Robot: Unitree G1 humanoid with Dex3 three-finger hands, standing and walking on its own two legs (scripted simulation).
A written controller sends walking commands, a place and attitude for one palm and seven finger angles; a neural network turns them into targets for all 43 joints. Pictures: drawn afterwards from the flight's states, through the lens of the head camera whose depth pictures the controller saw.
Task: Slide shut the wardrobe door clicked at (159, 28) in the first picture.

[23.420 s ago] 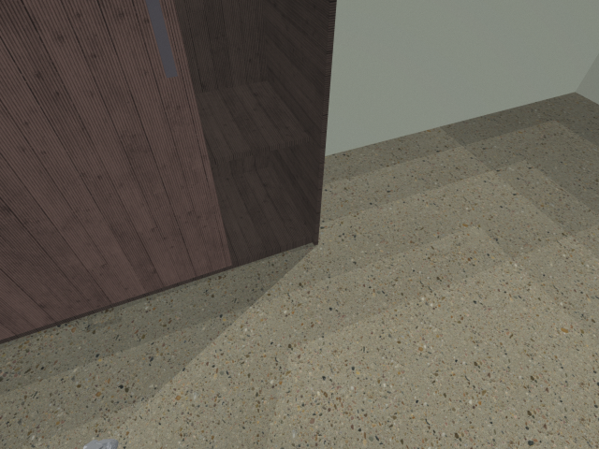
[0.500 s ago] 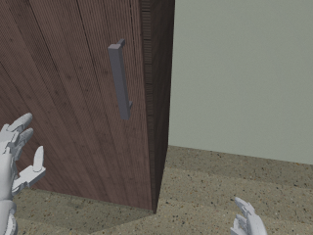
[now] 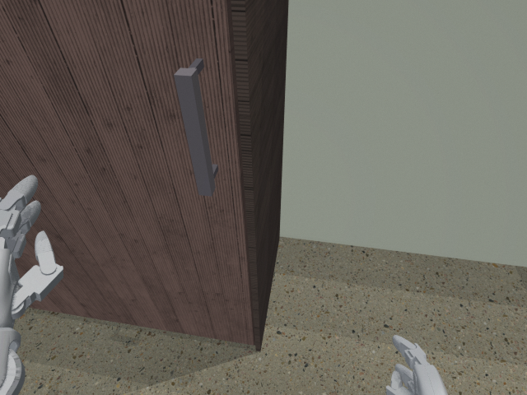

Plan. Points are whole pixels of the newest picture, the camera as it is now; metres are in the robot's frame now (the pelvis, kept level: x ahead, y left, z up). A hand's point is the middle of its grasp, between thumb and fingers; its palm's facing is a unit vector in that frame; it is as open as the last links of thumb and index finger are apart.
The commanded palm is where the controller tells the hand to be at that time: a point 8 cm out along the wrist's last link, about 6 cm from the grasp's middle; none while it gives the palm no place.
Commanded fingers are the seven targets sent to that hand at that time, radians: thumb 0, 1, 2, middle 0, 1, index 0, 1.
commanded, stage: step back with the hand held close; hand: left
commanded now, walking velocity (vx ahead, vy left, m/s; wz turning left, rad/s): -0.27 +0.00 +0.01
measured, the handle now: (202, 132) +0.44 +0.16 +0.20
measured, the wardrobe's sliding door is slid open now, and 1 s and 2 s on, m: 0.00 0.00 0.00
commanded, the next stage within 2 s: stop stepping back and stand still in 1.30 s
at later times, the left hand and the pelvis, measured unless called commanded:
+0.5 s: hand (34, 300) +0.16 +0.28 +0.16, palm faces +0.41 -0.78 -0.48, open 7.4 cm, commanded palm +0.10 +0.32 +0.17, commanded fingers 0.00 0.90 0.90 -0.20 -0.30 -0.20 -0.30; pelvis -0.05 +0.02 -0.01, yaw -1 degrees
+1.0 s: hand out of the picture +0.09 +0.28 +0.16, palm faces +0.40 -0.77 -0.50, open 7.4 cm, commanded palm +0.02 +0.32 +0.17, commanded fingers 0.00 0.90 0.90 -0.20 -0.30 -0.20 -0.30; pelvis -0.12 +0.02 -0.03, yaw +0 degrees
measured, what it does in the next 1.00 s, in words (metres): shifts its weight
